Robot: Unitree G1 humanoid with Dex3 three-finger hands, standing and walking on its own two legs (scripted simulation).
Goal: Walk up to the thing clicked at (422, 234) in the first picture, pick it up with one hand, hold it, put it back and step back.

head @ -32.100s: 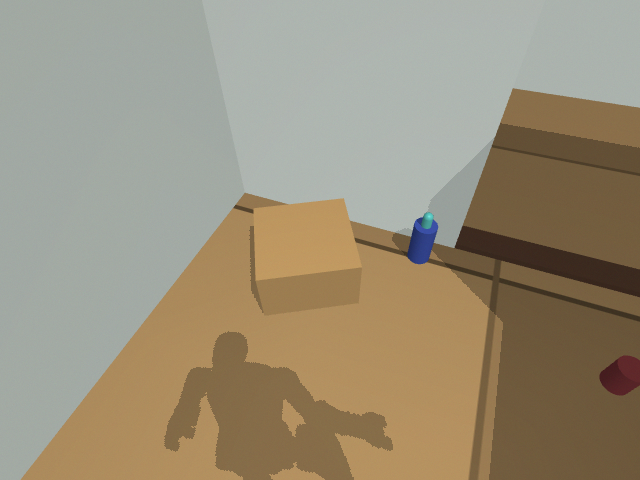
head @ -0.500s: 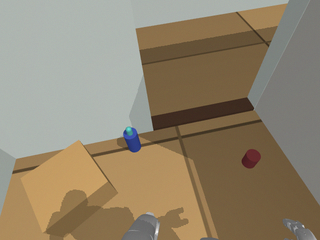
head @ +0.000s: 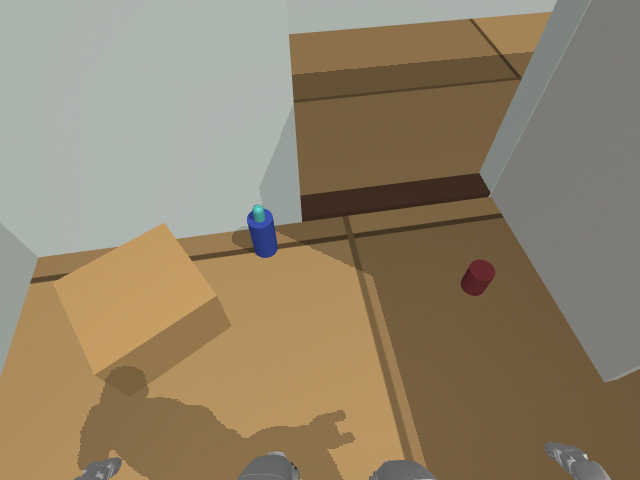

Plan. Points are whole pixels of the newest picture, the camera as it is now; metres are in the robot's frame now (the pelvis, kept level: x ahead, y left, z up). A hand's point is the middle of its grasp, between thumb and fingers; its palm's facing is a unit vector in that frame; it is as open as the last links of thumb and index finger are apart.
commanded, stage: step back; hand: left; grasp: from the side
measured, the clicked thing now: (262, 228) +0.93 +0.26 -0.64
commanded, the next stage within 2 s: stand in 1.24 s
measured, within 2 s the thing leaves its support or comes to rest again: neither
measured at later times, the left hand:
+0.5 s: hand out of the picture -0.06 +0.29 -0.14, palm faces +0.07 -0.91 -0.41, open 7.4 cm
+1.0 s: hand out of the picture +0.00 +0.28 -0.15, palm faces +0.06 -0.93 -0.36, open 7.4 cm
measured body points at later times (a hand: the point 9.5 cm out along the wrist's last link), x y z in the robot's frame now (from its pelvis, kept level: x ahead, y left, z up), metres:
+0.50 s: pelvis -0.09 +0.00 +0.00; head -0.08 +0.01 +0.45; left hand -0.06 +0.34 -0.12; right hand -0.02 -0.30 -0.12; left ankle -0.08 +0.13 -0.72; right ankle -0.08 -0.13 -0.70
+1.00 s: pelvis -0.05 +0.01 +0.00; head -0.03 +0.02 +0.45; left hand +0.00 +0.33 -0.13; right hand +0.05 -0.29 -0.12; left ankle -0.03 +0.13 -0.72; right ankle -0.06 -0.12 -0.72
